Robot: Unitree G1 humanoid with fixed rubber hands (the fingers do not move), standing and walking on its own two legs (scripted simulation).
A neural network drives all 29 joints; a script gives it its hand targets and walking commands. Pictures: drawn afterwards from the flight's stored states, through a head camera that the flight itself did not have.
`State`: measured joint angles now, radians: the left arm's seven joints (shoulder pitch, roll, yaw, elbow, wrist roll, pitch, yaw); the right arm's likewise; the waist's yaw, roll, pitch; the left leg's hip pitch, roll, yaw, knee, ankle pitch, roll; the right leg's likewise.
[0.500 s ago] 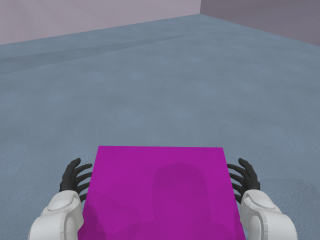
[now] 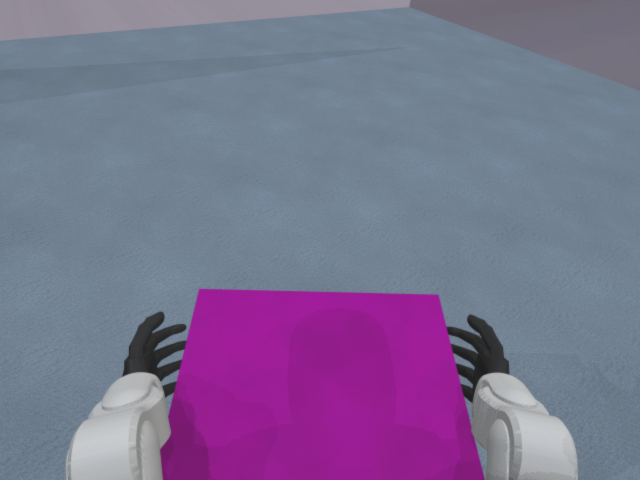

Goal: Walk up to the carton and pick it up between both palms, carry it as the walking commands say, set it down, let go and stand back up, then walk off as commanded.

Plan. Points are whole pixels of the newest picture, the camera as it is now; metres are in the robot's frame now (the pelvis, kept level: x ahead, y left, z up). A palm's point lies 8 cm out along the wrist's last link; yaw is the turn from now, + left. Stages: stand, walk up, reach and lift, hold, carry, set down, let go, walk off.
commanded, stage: carry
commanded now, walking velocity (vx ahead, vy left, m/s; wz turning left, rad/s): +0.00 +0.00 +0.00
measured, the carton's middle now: (316, 408) +0.25 +0.00 -0.01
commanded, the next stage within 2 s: hold in 1.26 s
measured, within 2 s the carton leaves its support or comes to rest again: neither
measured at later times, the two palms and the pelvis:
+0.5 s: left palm (157, 390) +0.22 +0.16 +0.10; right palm (511, 391) +0.22 -0.20 +0.09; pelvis -0.02 -0.02 +0.00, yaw +0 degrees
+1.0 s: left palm (176, 403) +0.22 +0.15 +0.07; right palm (511, 397) +0.23 -0.22 +0.06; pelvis -0.03 -0.04 +0.00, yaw +1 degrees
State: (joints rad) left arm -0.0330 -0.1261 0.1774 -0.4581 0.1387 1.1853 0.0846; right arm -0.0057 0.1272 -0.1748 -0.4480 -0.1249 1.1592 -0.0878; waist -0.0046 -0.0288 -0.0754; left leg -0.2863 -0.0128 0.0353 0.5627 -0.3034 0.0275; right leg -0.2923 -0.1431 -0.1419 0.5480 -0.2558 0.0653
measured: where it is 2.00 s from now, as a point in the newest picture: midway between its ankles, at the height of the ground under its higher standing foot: outside the picture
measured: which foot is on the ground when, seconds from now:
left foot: down 0.00-1.00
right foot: down 0.00-1.00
